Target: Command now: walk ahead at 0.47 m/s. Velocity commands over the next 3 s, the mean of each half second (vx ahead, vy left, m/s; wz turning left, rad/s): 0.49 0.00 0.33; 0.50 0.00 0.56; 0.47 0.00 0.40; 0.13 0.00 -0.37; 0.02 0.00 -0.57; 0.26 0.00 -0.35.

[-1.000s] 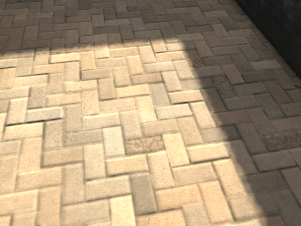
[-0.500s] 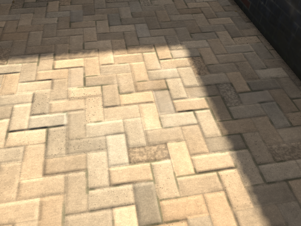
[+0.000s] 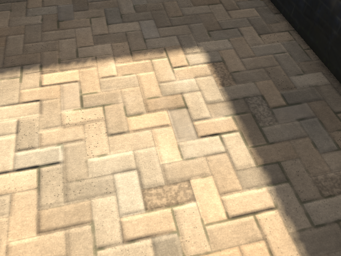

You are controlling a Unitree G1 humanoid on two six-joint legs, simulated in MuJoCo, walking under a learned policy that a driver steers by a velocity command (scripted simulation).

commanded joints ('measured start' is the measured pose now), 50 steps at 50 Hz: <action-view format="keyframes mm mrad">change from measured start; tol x32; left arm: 1 -125 19 -6 -88 -8 -7 -2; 8 403 211 69 20 27 -52 45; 50 -35 116 19 -241 17 12 15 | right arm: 1 47 -138 -21 -21 2 -14 -6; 29 -530 -89 -32 -315 -16 76 73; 50 -77 -258 -85 -230 20 30 13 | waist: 1 5 120 120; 9 134 -218 -335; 50 -9 72 9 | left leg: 1 -90 252 -109 -70 516 119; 6 -5 259 -115 245 941 87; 8 -295 153 -64 746 471 59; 9 -604 -10 -49 1084 -252 30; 10 -658 58 -137 1148 -163 47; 25 -710 153 6 599 302 7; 34 -342 -34 108 366 34 152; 37 237 409 -829 89 -20 388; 50 -128 167 -354 14 481 169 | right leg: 1 26 36 -52 -145 57 -15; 7 549 92 -29 -310 -3 -101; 9 972 -407 699 -486 -289 -252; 14 464 -217 228 -624 -100 -112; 33 754 -217 -226 -266 911 -70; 35 553 -196 -233 181 619 -33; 36 111 -40 -210 554 -249 23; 37 -77 84 18 714 -420 41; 50 -106 -38 60 109 16 103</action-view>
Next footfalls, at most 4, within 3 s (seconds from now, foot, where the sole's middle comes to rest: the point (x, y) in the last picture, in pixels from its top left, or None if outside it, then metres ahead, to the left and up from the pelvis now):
0.14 right None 0.27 -0.10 -0.78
0.70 left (138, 250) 0.51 0.12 -0.78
1.26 right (131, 167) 0.89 0.16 -0.78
1.70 left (77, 170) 0.88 0.41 -0.78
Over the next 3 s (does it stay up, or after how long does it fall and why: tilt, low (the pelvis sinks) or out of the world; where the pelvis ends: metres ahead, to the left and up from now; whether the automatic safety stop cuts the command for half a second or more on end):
stays up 0.92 0.24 0.00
